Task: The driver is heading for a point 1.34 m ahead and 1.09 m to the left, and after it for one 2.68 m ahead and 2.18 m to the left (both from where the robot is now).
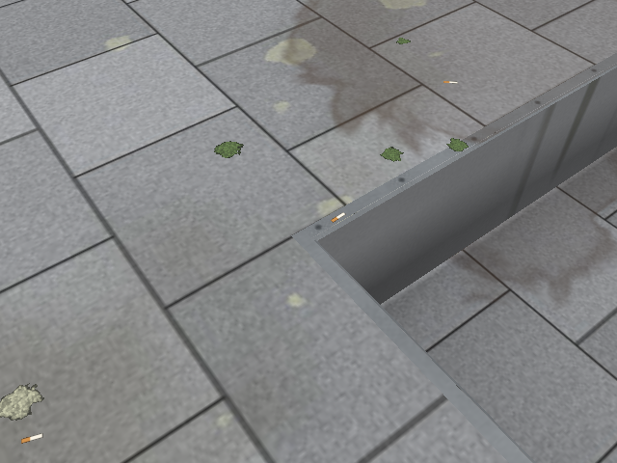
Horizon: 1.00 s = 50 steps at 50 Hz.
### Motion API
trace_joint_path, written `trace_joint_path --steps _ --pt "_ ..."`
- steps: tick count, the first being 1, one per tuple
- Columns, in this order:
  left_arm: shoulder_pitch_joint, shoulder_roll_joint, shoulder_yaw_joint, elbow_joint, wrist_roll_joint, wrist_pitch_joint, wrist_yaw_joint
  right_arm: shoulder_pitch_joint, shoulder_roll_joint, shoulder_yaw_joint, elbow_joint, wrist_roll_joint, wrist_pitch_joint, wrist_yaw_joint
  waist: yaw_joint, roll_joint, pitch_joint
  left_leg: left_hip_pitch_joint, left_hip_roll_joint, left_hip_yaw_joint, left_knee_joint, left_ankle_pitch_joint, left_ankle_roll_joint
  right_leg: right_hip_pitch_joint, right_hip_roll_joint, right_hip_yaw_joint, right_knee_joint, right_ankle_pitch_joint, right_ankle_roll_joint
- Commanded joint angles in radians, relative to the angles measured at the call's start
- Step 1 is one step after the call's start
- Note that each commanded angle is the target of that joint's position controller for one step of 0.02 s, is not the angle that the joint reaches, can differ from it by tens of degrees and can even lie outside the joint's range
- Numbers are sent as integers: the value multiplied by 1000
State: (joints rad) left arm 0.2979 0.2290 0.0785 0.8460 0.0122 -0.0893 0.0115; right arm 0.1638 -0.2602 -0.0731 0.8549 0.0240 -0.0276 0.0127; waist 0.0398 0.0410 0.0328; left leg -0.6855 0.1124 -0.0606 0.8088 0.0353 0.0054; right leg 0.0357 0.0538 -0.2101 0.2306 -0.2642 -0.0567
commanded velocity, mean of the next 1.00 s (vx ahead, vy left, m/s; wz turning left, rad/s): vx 0.10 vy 0.00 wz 0.56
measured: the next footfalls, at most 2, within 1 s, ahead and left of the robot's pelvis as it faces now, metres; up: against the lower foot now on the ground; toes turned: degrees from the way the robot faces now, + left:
left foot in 0.16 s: +0.25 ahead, +0.12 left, +0.00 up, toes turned +7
right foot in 0.64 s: +0.31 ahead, -0.08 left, +0.00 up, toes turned +28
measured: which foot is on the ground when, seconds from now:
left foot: up 0.00-0.14, down 0.16-0.64, up 0.66-1.00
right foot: down 0.00-0.14, up 0.16-0.62, down 0.64-1.00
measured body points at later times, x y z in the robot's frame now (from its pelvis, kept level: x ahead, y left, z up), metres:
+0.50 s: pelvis +0.17 +0.03 -0.01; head +0.20 +0.06 +0.44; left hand +0.27 +0.34 -0.11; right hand +0.38 -0.21 -0.10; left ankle +0.21 +0.12 -0.74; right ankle +0.28 -0.13 -0.69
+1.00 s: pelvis +0.20 +0.00 +0.00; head +0.24 +0.02 +0.44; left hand +0.18 +0.32 -0.10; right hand +0.49 -0.13 -0.10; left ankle +0.11 +0.12 -0.70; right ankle +0.28 -0.10 -0.74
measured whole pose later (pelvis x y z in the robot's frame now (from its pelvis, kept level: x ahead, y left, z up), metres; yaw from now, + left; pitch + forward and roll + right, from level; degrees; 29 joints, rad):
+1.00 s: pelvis +0.20 +0.00 +0.00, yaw +35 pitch +1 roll +0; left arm 0.13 0.25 0.08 0.66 0.00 0.02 0.03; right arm 0.14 -0.30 -0.09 0.65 0.03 0.08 0.00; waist 0.01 0.01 0.07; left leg -0.43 0.04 -0.02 0.87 -0.42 -0.10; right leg -0.26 -0.07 -0.11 0.48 -0.24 0.01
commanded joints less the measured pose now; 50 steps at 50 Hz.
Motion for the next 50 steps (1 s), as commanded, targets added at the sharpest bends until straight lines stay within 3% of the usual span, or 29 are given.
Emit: trace_joint_path --steps 1,4,6,7,8,9,10,11,12,13,14,16,18,20,23,25,28,31,32,33,34,35,37,40,42,43,46,50 --pt "-38 169 42 -56 -14 5 19 -117 -26 5 -100 -13 -12 19 11 -76 88 25 -13 82 -107 34 11 -64 -291 11 -24 651 -85" --pt "-44 206 55 -61 -39 32 27 -99 -52 -8 -131 -15 -3 38 -10 -110 29 99 -76 153 -152 -84 42 23 -308 -8 110 921 -77" --pt "-87 231 65 -77 -61 44 29 22 -103 -33 -123 -8 9 39 -84 -136 -46 246 -133 180 -180 -164 84 36 -306 -6 293 1058 -53" --pt "-119 220 61 -87 -68 46 24 141 -154 -59 -100 -5 10 29 -156 -114 -105 410 -163 170 -276 -76 117 -11 -271 -16 471 972 -19" --pt "-104 189 50 -95 -53 36 15 214 -228 -83 -96 -10 13 5 -190 3 -171 623 -90 27 -344 267 171 -172 -198 -19 757 624 52" --pt "-13 52 17 -124 15 26 0 173 -308 -86 -114 -29 18 -8 -53 246 -264 914 151 -340 -231 791 336 -536 0 51 1128 -449 120" --pt "32 104 13 -116 -10 15 -10 185 -274 -68 -145 -46 4 12 -89 134 -492 977 274 -599 -333 628 465 -596 25 306 1260 -498 118" --pt "-74 160 28 -135 -49 17 -10 123 -218 -60 -164 -28 -1 22 -112 31 -391 894 220 -497 -394 411 421 -652 -24 333 1228 -407 96" --pt "-134 159 29 -153 -44 23 0 54 -171 -48 -162 0 -2 21 -85 -25 -238 762 160 -400 -432 233 357 -699 -60 309 1131 -317 85" --pt "-157 159 33 -148 -24 33 16 9 -142 -38 -168 7 1 14 -62 -59 -164 639 123 -350 -464 154 316 -679 -88 304 1057 -262 87" --pt "-147 167 40 -151 -17 48 25 -18 -135 -36 -176 -4 3 5 -35 -38 -138 542 96 -316 -485 142 298 -617 -99 311 1000 -223 88" --pt "-121 141 37 -154 -12 69 31 -26 -149 -43 -184 -24 6 -5 -14 -2 -139 458 64 -274 -497 195 286 -549 -87 296 909 -182 102" --pt "-127 121 31 -162 -7 75 38 -13 -174 -52 -184 -24 11 -18 -19 15 -161 445 47 -246 -482 257 280 -540 -74 291 816 -145 122" --pt "-145 119 29 -172 -7 83 40 -15 -186 -57 -191 -16 26 -31 -28 31 -187 445 32 -252 -477 157 263 -535 -67 299 753 -81 138" --pt "-189 118 29 -192 -11 89 37 -39 -177 -55 -210 -12 48 -43 -45 66 -163 404 1 -289 -489 -113 232 -526 -55 308 664 -16 146" --pt "-213 116 28 -206 -12 82 32 -42 -174 -54 -217 -14 56 -43 -58 88 -140 399 -6 -329 -484 -204 224 -517 -46 313 601 -21 144" --pt "-209 119 30 -217 -19 61 18 -41 -170 -52 -223 -11 63 -39 -64 112 -134 427 5 -397 -442 -147 218 -465 -21 312 482 -68 128" --pt "-132 120 40 -203 -24 42 -2 -69 -155 -44 -241 8 75 -43 -10 117 -138 425 -38 -425 -355 -84 163 -301 -15 289 185 88 89" --pt "-108 170 55 -200 -15 42 -1 -41 -120 -35 -246 8 77 -48 -19 42 -156 351 -93 -373 -257 -256 108 -190 -138 380 127 165 47" --pt "-149 266 72 -222 2 55 9 30 -85 -29 -258 9 71 -47 -98 -254 -144 167 -257 -172 -33 -587 36 -114 -366 618 108 395 -84" --pt "-140 224 65 -233 32 55 6 9 -172 -57 -265 -3 58 -43 -65 -330 -131 74 -247 -121 212 -709 -14 -170 -479 767 90 493 -213" --pt "-179 173 49 -254 26 54 10 27 -231 -80 -243 -1 59 -40 -79 -227 -121 74 -201 -131 361 -645 -38 -189 -447 681 112 485 -210" --pt "-236 126 34 -270 -7 63 15 51 -206 -83 -206 5 84 -46 -91 -145 -94 55 -175 -101 461 -532 -76 -192 -326 495 138 399 -128" --pt "-209 138 31 -267 0 77 25 3 -144 -65 -235 19 98 -37 -58 -177 -75 42 -159 -30 452 -451 -112 -179 -271 363 131 449 -135" --pt "-160 149 35 -257 5 88 36 -49 -131 -54 -262 20 95 -33 -19 -199 -91 18 -132 -13 351 -445 -128 -93 -295 353 130 469 -155" --pt "-148 160 37 -256 7 91 39 -73 -122 -47 -274 12 94 -31 -7 -203 -104 24 -118 -5 303 -461 -134 -65 -316 354 136 493 -166" --pt "-161 206 54 -255 0 98 36 -79 -101 -32 -289 4 91 -20 -4 -214 -130 125 -82 36 157 -476 -123 -76 -346 312 137 520 -172" --pt "-176 226 61 -247 -21 99 21 -52 -125 -37 -297 3 98 -6 -12 -242 -130 264 -90 104 -44 -443 -80 -115 -368 266 154 489 -159"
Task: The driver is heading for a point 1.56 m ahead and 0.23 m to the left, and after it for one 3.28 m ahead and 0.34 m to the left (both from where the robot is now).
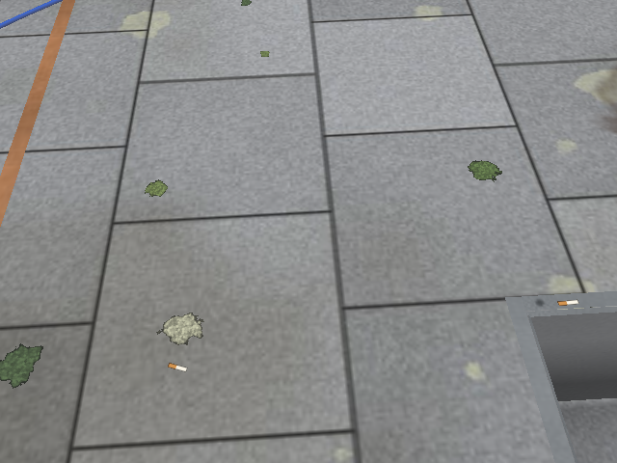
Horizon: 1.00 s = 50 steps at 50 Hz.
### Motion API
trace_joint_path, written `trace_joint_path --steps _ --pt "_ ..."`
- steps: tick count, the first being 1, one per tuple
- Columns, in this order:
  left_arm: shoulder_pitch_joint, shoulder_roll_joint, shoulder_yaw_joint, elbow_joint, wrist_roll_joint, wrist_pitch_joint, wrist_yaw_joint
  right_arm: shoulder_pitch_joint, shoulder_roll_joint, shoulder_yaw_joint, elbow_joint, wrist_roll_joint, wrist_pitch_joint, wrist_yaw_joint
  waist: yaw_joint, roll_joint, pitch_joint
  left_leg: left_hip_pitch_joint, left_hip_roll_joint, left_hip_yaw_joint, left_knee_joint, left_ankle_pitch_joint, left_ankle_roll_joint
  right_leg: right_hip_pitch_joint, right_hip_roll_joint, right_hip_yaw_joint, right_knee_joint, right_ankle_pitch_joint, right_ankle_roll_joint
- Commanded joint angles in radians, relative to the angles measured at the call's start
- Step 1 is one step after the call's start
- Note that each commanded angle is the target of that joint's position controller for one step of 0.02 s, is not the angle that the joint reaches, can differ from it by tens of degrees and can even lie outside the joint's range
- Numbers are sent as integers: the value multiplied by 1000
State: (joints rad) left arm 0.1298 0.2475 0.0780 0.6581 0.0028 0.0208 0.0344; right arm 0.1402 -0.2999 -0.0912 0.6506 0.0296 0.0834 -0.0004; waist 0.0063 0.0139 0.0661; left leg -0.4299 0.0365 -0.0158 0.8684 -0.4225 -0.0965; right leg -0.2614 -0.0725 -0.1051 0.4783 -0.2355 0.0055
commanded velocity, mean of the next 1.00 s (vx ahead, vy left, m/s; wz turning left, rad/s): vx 0.09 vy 0.00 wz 0.33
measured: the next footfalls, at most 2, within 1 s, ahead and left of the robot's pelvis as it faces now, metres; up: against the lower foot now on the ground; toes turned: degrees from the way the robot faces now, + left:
left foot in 0.08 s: +0.03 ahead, +0.14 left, +0.00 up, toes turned +5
right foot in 0.54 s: +0.11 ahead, -0.07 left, +0.00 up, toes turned +17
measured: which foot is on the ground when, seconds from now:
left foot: up 0.00-0.06, down 0.08-0.54, up 0.56-0.78, down 0.80-1.00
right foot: down 0.00-0.08, up 0.10-0.52, down 0.54-1.00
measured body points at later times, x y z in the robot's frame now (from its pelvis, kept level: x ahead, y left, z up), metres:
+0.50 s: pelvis +0.02 +0.03 +0.00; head +0.03 +0.05 +0.45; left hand +0.11 +0.34 -0.09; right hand +0.22 -0.20 -0.09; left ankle -0.01 +0.13 -0.74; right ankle +0.07 -0.09 -0.72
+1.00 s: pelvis +0.08 +0.05 -0.01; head +0.09 +0.06 +0.44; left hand +0.15 +0.33 -0.11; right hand +0.31 -0.15 -0.10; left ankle +0.04 +0.18 -0.74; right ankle +0.07 -0.08 -0.74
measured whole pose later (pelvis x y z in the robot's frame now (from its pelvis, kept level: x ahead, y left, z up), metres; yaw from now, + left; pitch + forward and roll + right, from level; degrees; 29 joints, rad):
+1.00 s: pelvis +0.08 +0.05 -0.01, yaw +17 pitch +0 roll +0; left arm 0.19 0.25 0.02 0.70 0.01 0.00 -0.01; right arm 0.17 -0.24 -0.04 0.69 -0.01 0.01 0.00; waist 0.00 -0.01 0.02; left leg -0.24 -0.01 -0.06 0.56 -0.31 -0.02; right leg -0.16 -0.01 -0.01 0.54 -0.37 0.01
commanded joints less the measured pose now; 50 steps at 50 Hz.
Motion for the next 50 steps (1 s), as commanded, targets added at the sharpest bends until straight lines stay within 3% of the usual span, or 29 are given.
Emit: trace_joint_path --steps 1,3,4,5,6,7,9,10,14,16,18,22,25,26,27,28,29,30,31,32,34,37,39,40,41,42,44,48,50 --pt "-5 211 62 -52 -18 -13 -3 -11 -87 -23 -91 -2 -13 13 13 -217 -164 45 -19 70 -179 56 41 177 -244 149 -78 428 -207" --pt "-1 194 57 -36 -32 -16 -4 76 -94 -35 -59 -9 -15 18 -33 -188 -166 213 -56 96 -403 227 101 96 -214 85 22 317 -130" --pt "52 151 47 -15 -22 -19 -10 112 -141 -52 -54 -11 -20 10 -32 -57 -166 364 -9 -20 -488 407 147 -45 -157 5 171 153 -44" --pt "35 71 16 -68 43 -20 -17 135 -277 -78 -77 -19 -31 -9 3 305 -172 533 290 -430 -468 842 291 -379 -17 -62 516 -426 65" --pt "-75 121 28 -99 23 -27 -6 136 -263 -68 -97 -63 -58 5 -83 246 -230 430 373 -528 -494 846 469 -447 53 116 690 -487 75" --pt "-108 159 38 -97 -1 -24 1 104 -232 -57 -88 -68 -77 9 -74 156 -186 386 313 -440 -515 723 441 -452 36 156 744 -407 62" --pt "-77 168 48 -66 7 -17 16 11 -165 -36 -83 -23 -81 -8 -24 106 -137 345 206 -330 -511 579 332 -451 16 173 700 -242 54" --pt "-53 170 51 -61 12 -14 18 -16 -154 -28 -87 -14 -75 -15 -5 122 -134 305 180 -305 -513 600 321 -414 26 169 699 -189 64" --pt "-26 138 42 -49 1 -18 9 3 -147 -21 -86 -27 -70 -30 -3 121 -169 304 140 -297 -507 570 318 -359 64 162 608 -104 80" --pt "-48 123 33 -59 1 -21 2 39 -148 -23 -76 -16 -70 -30 -27 126 -173 307 115 -336 -543 229 315 -350 70 157 460 -76 78" --pt "-62 127 30 -64 -11 -30 -15 49 -157 -22 -75 -19 -74 -29 -46 171 -144 272 127 -392 -586 -42 322 -319 73 144 350 -81 68" --pt "-70 125 21 -72 -23 -67 -42 86 -156 -12 -54 -24 -88 -15 -68 163 -102 201 142 -439 -590 -136 332 -196 79 122 192 -139 28" --pt "-17 102 15 -59 -20 -91 -48 47 -130 5 -55 -28 -85 -7 -18 129 -63 133 101 -436 -543 -81 309 -32 87 101 -12 -18 -14" --pt "4 96 12 -57 -6 -96 -44 34 -101 18 -61 -32 -85 -8 5 110 -76 112 71 -421 -501 17 279 55 75 112 -84 41 -23" --pt "52 121 14 -59 14 -99 -38 24 -49 35 -68 -40 -90 -9 23 66 -124 67 29 -371 -402 85 226 178 -20 192 -101 133 -46" --pt "64 208 25 -67 35 -96 -34 62 -3 47 -83 -49 -98 -9 -28 -128 -153 -32 -92 -210 -231 13 154 250 -167 374 -110 295 -119" --pt "64 173 17 -46 35 -90 -37 67 -37 39 -88 -44 -101 -14 -42 -228 -143 -46 -79 -134 -192 -72 104 185 -252 511 -152 237 -236" --pt "44 121 0 -55 15 -87 -37 46 -85 26 -85 -44 -99 -17 -23 -209 -99 -57 -47 -119 -151 -100 73 168 -248 512 -169 205 -258" --pt "54 111 -5 -50 11 -87 -36 20 -90 20 -83 -44 -91 -20 -8 -201 -81 -78 -43 -113 -125 -107 57 176 -227 490 -169 219 -246" --pt "61 130 -2 -47 9 -85 -34 13 -91 16 -78 -46 -83 -21 0 -196 -78 -96 -36 -102 -93 -122 41 192 -217 465 -166 260 -236" --pt "41 142 -3 -41 9 -80 -29 28 -67 18 -65 -40 -72 -16 -15 -155 -92 -44 -8 -95 -104 -73 23 178 -194 390 -142 429 -213" --pt "-6 126 -11 -41 3 -57 -28 64 -11 33 -28 -33 -72 -7 -36 -155 -143 153 -34 -22 -311 135 19 138 -103 238 -83 621 -168" --pt "38 117 -14 -24 -8 -43 -28 57 -22 33 -23 -40 -77 -1 -29 -133 -161 271 -37 -22 -453 379 44 126 -62 205 -59 507 -113" --pt "65 103 -20 -19 3 -46 -32 39 -55 27 -39 -48 -77 -3 -15 -77 -171 329 10 -78 -440 523 62 92 -42 195 -52 347 -73" --pt "92 106 -21 -21 16 -53 -41 21 -95 17 -49 -45 -74 -7 19 6 -162 344 33 -102 -380 583 97 57 3 162 -49 209 -44" --pt "91 96 -26 -20 19 -55 -47 6 -81 16 -46 -40 -71 -6 15 41 -152 329 25 -98 -349 526 125 45 24 139 -47 150 -24" --pt "42 96 -28 -28 10 -55 -51 11 -53 19 -42 -43 -71 -5 -13 23 -130 311 20 -109 -355 526 133 30 28 125 -9 175 -17" --pt "61 101 -27 -31 3 -38 -46 20 -48 23 -28 -39 -85 -1 -4 34 -146 309 19 -113 -342 617 137 58 21 124 22 248 -10" --pt "72 94 -29 -25 3 -29 -41 28 -40 25 -20 -38 -85 0 -5 31 -164 314 9 -104 -344 543 139 70 30 112 26 179 -11"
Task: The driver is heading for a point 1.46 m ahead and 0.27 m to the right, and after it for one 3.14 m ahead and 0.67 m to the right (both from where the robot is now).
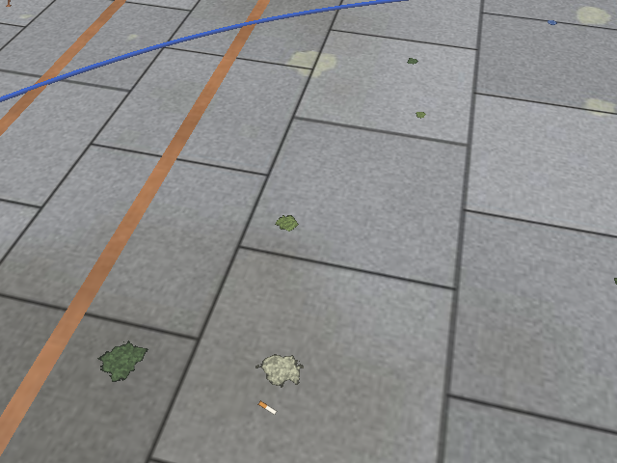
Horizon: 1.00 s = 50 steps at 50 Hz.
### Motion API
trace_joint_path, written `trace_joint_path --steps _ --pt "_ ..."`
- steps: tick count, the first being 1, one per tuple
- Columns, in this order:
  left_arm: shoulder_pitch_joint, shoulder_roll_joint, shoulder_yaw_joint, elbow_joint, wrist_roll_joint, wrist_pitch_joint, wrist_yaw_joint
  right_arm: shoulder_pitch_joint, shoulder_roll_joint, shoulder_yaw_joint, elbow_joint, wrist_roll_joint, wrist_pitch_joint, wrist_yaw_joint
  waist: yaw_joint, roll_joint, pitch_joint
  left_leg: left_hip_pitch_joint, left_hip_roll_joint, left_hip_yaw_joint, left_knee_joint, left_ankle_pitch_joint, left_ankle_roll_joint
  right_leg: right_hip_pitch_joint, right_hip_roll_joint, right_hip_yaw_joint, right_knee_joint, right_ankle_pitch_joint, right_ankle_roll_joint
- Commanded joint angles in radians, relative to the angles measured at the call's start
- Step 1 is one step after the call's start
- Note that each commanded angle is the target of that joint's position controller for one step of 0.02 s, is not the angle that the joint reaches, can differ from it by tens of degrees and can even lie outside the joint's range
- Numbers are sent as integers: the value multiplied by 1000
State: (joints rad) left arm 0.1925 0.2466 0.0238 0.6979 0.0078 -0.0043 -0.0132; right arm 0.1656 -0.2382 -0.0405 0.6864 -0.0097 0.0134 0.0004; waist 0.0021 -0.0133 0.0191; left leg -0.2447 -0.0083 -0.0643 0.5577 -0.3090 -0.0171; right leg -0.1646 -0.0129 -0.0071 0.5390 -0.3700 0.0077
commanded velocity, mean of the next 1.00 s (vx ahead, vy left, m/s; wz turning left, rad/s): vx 0.40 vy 0.00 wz -0.17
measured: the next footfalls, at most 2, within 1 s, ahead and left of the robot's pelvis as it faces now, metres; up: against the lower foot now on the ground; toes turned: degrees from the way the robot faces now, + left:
left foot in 0.58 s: +0.35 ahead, +0.14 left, +0.00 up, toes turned -1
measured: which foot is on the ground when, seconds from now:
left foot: down 0.00-0.26, up 0.28-0.56, down 0.58-1.00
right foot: down 0.00-0.60, up 0.62-1.00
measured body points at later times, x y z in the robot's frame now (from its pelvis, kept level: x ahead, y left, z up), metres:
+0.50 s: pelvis +0.12 +0.01 +0.00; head +0.16 +0.01 +0.44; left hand +0.08 +0.28 -0.12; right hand +0.36 -0.21 -0.07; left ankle +0.27 +0.14 -0.69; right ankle -0.05 -0.12 -0.73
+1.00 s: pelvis +0.36 +0.03 +0.01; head +0.36 +0.01 +0.46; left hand +0.58 +0.24 -0.08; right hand +0.34 -0.26 -0.12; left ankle +0.31 +0.14 -0.73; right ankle +0.48 -0.16 -0.67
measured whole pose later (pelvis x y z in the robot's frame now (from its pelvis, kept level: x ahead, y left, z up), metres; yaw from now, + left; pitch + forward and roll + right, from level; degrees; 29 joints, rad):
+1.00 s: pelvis +0.36 +0.03 +0.01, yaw -13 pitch +0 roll +3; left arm 0.19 0.27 0.06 0.69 -0.02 -0.01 -0.02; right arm 0.32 -0.28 -0.07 0.82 -0.01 -0.09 0.00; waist -0.06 -0.02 0.01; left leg 0.01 -0.01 0.23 0.23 -0.25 0.01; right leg -0.69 -0.12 0.05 0.83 -0.01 0.01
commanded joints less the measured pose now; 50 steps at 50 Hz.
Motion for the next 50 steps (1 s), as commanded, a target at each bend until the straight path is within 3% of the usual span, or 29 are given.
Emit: trace_joint_path --steps 1,4,6,9,11,12,13,14,15,17,19,20,22,24,26,28,29,30,31,32,33,34,35,36,39,43,47,50 --pt "12 95 25 -65 -3 2 9 9 -107 -27 -51 5 -13 -2 -1 57 -111 119 41 -48 -30 311 68 -37 -14 0 -24 213 -18" --pt "17 91 25 -74 -11 3 10 28 -135 -36 -52 16 -19 1 -5 70 0 9 55 -106 -67 -123 124 -145 21 -15 21 -111 -44" --pt "23 80 24 -82 -18 -20 10 54 -143 -37 -54 23 -40 5 -11 101 58 -29 102 -194 -108 -252 164 -208 25 -13 67 -150 -55" --pt "43 83 30 -91 -24 -62 3 65 -155 -40 -63 32 -67 11 3 148 48 -3 166 -306 -121 -138 212 -226 27 -4 101 -80 -73" --pt "122 117 45 -67 -24 -80 -5 0 -140 -37 -99 35 -81 13 39 78 -5 -59 107 -185 9 123 172 -77 5 41 32 90 -95" --pt "211 160 63 -38 -26 -83 -8 -50 -113 -32 -127 33 -94 13 65 -41 -47 -172 14 -28 199 250 111 83 -47 146 -21 237 -125" --pt "327 232 90 -13 -30 -79 -9 -99 -103 -27 -150 24 -112 15 116 -185 -62 -414 -50 71 429 215 44 291 -179 368 -113 409 -217" --pt "396 237 94 2 -23 -73 -7 -137 -109 -27 -164 28 -116 13 145 -245 -11 -672 -45 59 638 -281 19 391 -350 583 -200 567 -336" --pt "388 200 81 6 -21 -71 -4 -138 -116 -31 -166 51 -111 14 123 -120 56 -804 8 9 755 -346 37 413 -387 587 -196 532 -355" --pt "353 168 66 17 -19 -58 8 -161 -55 -7 -185 61 -104 22 89 -41 111 -933 75 13 780 -260 49 411 -360 463 -239 435 -295" --pt "256 123 43 8 -15 -42 20 -157 -44 1 -191 40 -105 38 47 -72 126 -794 109 46 623 -110 34 250 -274 314 -333 379 -224" --pt "195 125 41 -4 -16 -37 28 -158 -31 10 -189 29 -109 51 34 -81 127 -652 97 79 494 5 23 127 -215 222 -369 375 -202" --pt "175 177 55 2 -25 -44 39 -172 -13 18 -179 19 -116 68 33 -98 84 -337 50 123 248 216 14 -29 -141 90 -422 356 -168" --pt "219 231 73 26 -34 -62 36 -170 -69 -2 -172 29 -111 63 29 -116 61 -246 24 115 144 263 21 33 -183 90 -425 416 -166" --pt "240 231 77 45 -39 -64 30 -139 -119 -23 -166 35 -106 50 2 -118 28 -189 0 107 57 246 52 133 -215 95 -327 641 -142" --pt "245 225 74 54 -28 -53 31 59 -170 -59 -110 35 -95 32 -112 -99 -100 88 -43 132 12 230 96 107 -183 66 -54 866 -104" --pt "242 188 60 42 -15 -56 33 210 -205 -76 -80 34 -87 18 -183 -70 -188 343 40 51 50 231 119 -70 -145 68 178 713 -72" --pt "379 13 13 10 1 -60 30 290 -321 -90 -70 -1 -89 10 -99 252 -372 636 351 -407 -27 51 245 -352 18 62 603 -44 -15" --pt "384 77 22 28 -44 -75 23 306 -263 -74 -68 -6 -96 19 -118 317 -458 593 422 -765 -280 -209 305 -448 62 195 790 -187 -12" --pt "268 157 48 -2 -74 -74 22 218 -212 -58 -64 7 -102 20 -103 217 -243 444 396 -642 -324 -337 260 -553 8 171 854 -116 -15" --pt "186 166 48 -26 -68 -72 24 154 -177 -49 -55 16 -103 19 -78 145 -128 295 368 -485 -325 -267 231 -558 -48 125 825 -28 -26" --pt "154 157 49 -27 -46 -66 27 104 -150 -42 -45 8 -109 20 -45 97 -73 163 325 -365 -334 -140 214 -513 -86 116 785 35 -29" --pt "178 150 55 -17 -41 -52 27 67 -127 -38 -37 -5 -118 20 -5 125 -59 73 284 -260 -354 -54 201 -445 -118 130 747 80 -30" --pt "210 137 57 -2 -45 -37 25 42 -114 -38 -30 -8 -126 19 19 147 -55 23 267 -193 -382 -21 198 -396 -128 131 730 99 -27" --pt "186 109 56 -4 -37 -6 31 31 -125 -47 6 -2 -149 15 33 107 1 -35 275 -68 -450 70 217 -419 -131 129 677 129 -12" --pt "89 104 56 -36 -28 -8 30 68 -157 -59 43 -7 -144 0 10 59 39 56 294 31 -474 121 228 -554 -127 155 543 276 14" --pt "-28 83 46 -68 -27 -22 2 89 -191 -67 60 -1 -125 -11 -36 43 69 128 285 151 -469 178 207 -556 -125 76 332 392 15" --pt "-117 68 36 -109 -29 -25 -18 131 -215 -76 81 9 -106 -9 -78 38 98 210 303 200 -451 198 195 -560 -125 26 209 368 -6"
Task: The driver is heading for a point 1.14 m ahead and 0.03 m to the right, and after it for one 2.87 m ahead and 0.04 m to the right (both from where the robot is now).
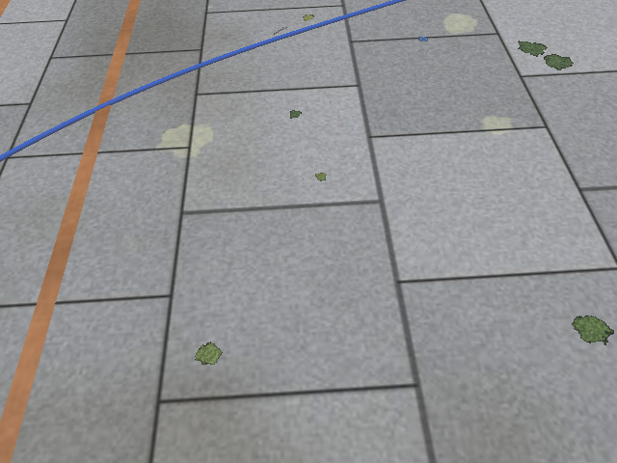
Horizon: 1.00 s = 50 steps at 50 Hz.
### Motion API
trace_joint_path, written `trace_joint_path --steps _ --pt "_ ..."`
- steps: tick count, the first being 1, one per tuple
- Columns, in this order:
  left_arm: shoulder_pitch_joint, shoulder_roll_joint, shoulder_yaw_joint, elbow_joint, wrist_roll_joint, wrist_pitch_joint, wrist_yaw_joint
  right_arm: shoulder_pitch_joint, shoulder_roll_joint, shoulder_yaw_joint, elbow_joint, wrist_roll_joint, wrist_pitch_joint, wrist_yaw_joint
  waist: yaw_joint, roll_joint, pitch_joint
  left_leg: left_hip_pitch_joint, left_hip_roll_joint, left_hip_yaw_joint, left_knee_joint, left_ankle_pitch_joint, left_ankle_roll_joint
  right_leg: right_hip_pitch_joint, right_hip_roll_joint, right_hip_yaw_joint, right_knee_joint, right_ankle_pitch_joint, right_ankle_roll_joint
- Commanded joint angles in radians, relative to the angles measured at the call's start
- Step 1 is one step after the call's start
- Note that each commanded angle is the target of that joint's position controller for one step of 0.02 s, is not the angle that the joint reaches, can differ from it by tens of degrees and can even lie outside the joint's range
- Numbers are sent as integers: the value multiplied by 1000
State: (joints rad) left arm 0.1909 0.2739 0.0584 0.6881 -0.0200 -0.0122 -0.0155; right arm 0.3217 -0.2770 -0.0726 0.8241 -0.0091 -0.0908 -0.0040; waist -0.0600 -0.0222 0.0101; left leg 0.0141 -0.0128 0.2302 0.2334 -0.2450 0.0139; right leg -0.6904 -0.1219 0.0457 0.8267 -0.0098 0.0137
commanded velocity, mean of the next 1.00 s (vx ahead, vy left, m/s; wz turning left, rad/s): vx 0.31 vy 0.00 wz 0.07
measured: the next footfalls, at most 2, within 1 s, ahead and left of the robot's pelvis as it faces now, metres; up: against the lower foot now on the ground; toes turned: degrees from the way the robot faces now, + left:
right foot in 0.14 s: +0.24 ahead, -0.16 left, +0.00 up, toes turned -9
left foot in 0.66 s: +0.55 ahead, +0.00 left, +0.00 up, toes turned -2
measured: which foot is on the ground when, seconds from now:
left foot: down 0.00-0.14, up 0.16-0.64, down 0.66-1.00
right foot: up 0.00-0.12, down 0.14-0.68, up 0.70-1.00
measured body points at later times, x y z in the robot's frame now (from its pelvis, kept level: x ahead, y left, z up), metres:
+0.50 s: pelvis +0.27 -0.08 +0.00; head +0.29 -0.10 +0.45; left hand +0.39 +0.17 -0.10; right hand +0.39 -0.36 -0.11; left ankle +0.47 +0.06 -0.68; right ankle +0.20 -0.15 -0.74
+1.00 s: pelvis +0.43 -0.09 -0.01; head +0.47 -0.07 +0.44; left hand +0.55 +0.20 -0.12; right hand +0.62 -0.35 -0.10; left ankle +0.51 +0.00 -0.74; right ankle +0.51 -0.25 -0.71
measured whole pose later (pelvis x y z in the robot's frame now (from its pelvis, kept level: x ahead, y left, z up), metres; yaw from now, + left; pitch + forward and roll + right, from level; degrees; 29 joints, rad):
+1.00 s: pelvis +0.43 -0.09 -0.01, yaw +8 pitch +3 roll -1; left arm 0.15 0.29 0.04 0.69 0.01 0.01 0.04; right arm 0.16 -0.30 -0.07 0.65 0.00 0.03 -0.02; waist -0.02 -0.01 0.04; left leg -0.42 -0.13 -0.14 0.48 -0.09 0.06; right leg -0.54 -0.01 0.12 0.83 -0.33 0.09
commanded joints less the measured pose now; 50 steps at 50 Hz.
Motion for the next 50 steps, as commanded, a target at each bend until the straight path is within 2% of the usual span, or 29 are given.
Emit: trace_joint_path --steps 1,3,5,6,7,8,9,10,11,13,14,17,19,23,25,29,31,32,33,34,35,36,37,38,39,41,44,47,50 --pt "-132 42 1 -112 -3 -16 -21 -18 -182 -47 -51 14 5 -2 -23 50 113 -17 314 -83 -115 140 158 -35 -14 -40 -108 -19 -23" --pt "-152 52 2 -135 -3 -15 -31 -10 -195 -53 -41 27 20 3 -26 58 116 41 325 -63 -73 186 144 -24 1 -74 -152 -97 -51" --pt "-114 80 16 -146 1 -12 -34 -26 -221 -60 -40 40 32 4 12 85 72 76 323 -33 50 477 122 72 57 -128 -177 -200 -91" --pt "-26 109 35 -131 2 -9 -32 -46 -231 -62 -43 46 39 3 71 95 8 67 307 -5 197 682 104 201 108 -164 -198 -218 -117" --pt "145 164 69 -86 -2 -6 -22 -62 -216 -54 -48 50 44 3 166 75 -86 -6 261 35 429 783 70 440 177 -190 -254 -168 -152" --pt "322 262 109 -44 -10 4 -3 -48 -163 -31 -69 23 37 -1 232 -35 -185 -263 215 35 750 504 12 759 88 0 -267 -143 -210" --pt "272 367 114 -61 -11 -8 2 18 -16 15 -130 -15 12 3 103 -301 -252 -688 8 -85 1084 -336 -54 1000 -154 595 -419 -369 -379" --pt "274 266 82 -99 -1 -33 -10 -62 -112 3 -126 29 -23 13 173 -147 -362 -774 10 -308 1186 -340 -37 1039 -234 780 -557 -444 -406" --pt "255 199 62 -74 9 -47 -16 -129 -160 -10 -140 67 -35 20 177 -94 -229 -848 56 -298 1169 -236 -13 963 -217 621 -559 -344 -357" --pt "133 143 42 -81 12 -54 -13 -144 -140 -4 -125 26 -43 8 105 -17 -107 -757 142 -294 1011 -88 6 712 -137 381 -537 -112 -295" --pt "92 113 29 -95 24 -57 -9 -122 -142 -8 -113 21 -32 11 74 -31 -94 -688 163 -303 972 -45 6 636 -106 316 -561 -23 -283" --pt "81 124 27 -77 24 -76 -1 -74 -110 -2 -75 21 8 17 46 -20 -73 -647 165 -279 895 26 -24 570 -93 184 -622 147 -286" --pt "103 136 29 -52 26 -83 6 -124 -92 5 -85 20 21 16 60 -12 -27 -700 165 -279 808 119 -42 568 -81 110 -654 180 -269" --pt "83 136 23 -23 37 -78 23 -211 -59 18 -103 19 11 28 89 -31 29 -624 109 -243 506 356 -42 534 -15 -75 -658 305 -192" --pt "108 146 24 2 39 -76 31 -262 -43 25 -121 18 4 41 118 -31 29 -569 77 -221 411 445 -35 547 -30 -107 -650 332 -177" --pt "79 164 34 24 22 -48 44 -256 -84 8 -151 15 3 69 103 -56 14 -594 43 -219 331 330 4 700 -86 -112 -530 442 -162" --pt "48 176 41 16 14 -27 60 -171 -121 -11 -148 6 4 79 57 -75 -37 -526 -1 -185 316 218 34 745 -92 -110 -379 621 -139" --pt "29 171 40 7 13 -16 67 -64 -150 -29 -123 7 3 77 5 -57 -88 -405 -38 -167 263 243 56 724 -60 -133 -219 643 -112" --pt "43 161 34 -4 21 -15 69 24 -199 -47 -114 6 2 61 -34 20 -156 -217 1 -249 206 501 98 619 11 -160 19 462 -55" --pt "142 68 6 -38 64 -24 58 40 -281 -59 -134 -2 7 42 43 259 -269 115 248 -583 319 969 252 273 164 -153 385 -344 20" --pt "199 64 -11 -34 48 -36 40 31 -263 -47 -162 -14 8 38 45 279 -453 284 402 -930 237 945 435 85 265 34 636 -702 53" --pt "144 150 6 -29 18 -39 27 -29 -214 -42 -195 -2 22 36 7 138 -433 221 355 -835 199 723 396 49 188 117 662 -615 37" --pt "60 160 9 -53 10 -33 28 -88 -171 -31 -209 14 36 28 13 62 -312 95 303 -738 172 535 340 17 151 91 611 -539 28" --pt "19 152 10 -56 21 -21 39 -127 -144 -20 -215 26 49 21 34 -12 -204 -61 260 -674 128 418 296 20 117 74 527 -490 32" --pt "8 156 15 -65 29 -5 49 -150 -138 -17 -220 25 59 14 58 8 -150 -185 227 -647 94 327 273 70 98 73 441 -453 33" --pt "43 116 8 -60 31 12 53 -178 -151 -24 -229 8 75 9 91 93 -100 -325 160 -591 59 291 245 164 112 38 286 -432 44" --pt "52 94 1 -45 35 10 65 -160 -186 -40 -232 6 85 -9 80 115 -154 -325 146 -574 86 352 244 205 127 34 145 -389 72" --pt "21 96 4 -46 29 13 66 -179 -191 -44 -245 17 106 -25 63 134 -168 -340 124 -605 84 134 211 229 134 49 52 -305 80" --pt "7 97 8 -47 24 4 59 -181 -171 -38 -249 9 120 -26 41 176 -156 -340 126 -624 98 22 191 259 124 34 -31 -296 71"
Keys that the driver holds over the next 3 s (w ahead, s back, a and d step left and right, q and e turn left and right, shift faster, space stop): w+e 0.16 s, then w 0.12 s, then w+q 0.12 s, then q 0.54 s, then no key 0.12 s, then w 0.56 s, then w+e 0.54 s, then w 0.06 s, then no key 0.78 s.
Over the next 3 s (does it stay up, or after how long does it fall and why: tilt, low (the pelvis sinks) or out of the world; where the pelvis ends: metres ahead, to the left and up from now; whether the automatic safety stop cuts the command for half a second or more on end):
stays up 1.12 -0.04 -0.01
